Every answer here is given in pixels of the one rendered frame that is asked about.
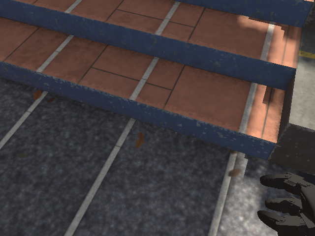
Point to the stairs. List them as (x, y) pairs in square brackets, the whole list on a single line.
[(213, 70)]

